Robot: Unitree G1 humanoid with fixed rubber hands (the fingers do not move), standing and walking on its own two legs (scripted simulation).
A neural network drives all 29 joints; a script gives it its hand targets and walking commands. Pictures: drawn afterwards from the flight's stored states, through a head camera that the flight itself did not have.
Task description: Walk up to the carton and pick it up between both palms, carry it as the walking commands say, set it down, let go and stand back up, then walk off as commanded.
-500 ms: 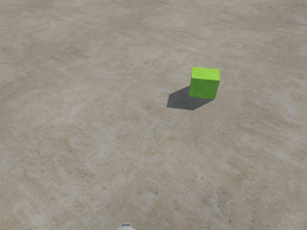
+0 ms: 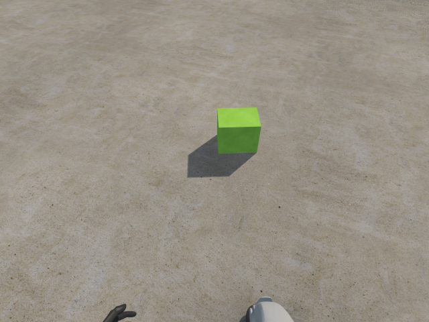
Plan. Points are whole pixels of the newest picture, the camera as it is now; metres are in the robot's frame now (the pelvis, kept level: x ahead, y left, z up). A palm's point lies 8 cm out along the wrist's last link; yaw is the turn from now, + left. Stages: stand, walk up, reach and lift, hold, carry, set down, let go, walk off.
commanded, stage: walk up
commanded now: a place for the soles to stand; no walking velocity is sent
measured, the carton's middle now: (237, 130) +1.32 -0.21 -0.65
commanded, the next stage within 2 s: none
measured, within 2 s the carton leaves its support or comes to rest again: neither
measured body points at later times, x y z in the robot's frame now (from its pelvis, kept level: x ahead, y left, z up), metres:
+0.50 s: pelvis +0.26 -0.02 -0.02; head +0.24 +0.00 +0.43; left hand +0.25 +0.24 -0.17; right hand +0.38 -0.26 -0.12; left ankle +0.36 +0.08 -0.73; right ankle +0.21 -0.14 -0.72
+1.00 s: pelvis +0.49 -0.12 -0.03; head +0.52 -0.13 +0.42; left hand +0.62 +0.12 -0.14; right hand +0.44 -0.38 -0.17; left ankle +0.37 +0.06 -0.69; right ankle +0.61 -0.25 -0.73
